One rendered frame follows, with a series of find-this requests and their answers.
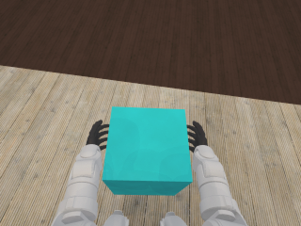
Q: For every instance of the carton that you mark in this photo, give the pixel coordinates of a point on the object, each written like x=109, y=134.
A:
x=147, y=152

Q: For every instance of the robot right shin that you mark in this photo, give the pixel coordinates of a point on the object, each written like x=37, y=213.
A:
x=170, y=214

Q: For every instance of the right robot thigh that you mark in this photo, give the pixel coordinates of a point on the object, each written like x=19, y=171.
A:
x=172, y=221

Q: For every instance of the robot left hand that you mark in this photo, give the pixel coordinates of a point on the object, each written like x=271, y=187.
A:
x=95, y=134

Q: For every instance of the robot right forearm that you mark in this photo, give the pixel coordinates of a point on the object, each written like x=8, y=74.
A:
x=214, y=190

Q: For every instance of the robot right hand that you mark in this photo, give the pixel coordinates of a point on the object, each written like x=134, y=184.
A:
x=199, y=136

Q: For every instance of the robot left forearm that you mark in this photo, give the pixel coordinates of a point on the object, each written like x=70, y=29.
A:
x=80, y=201

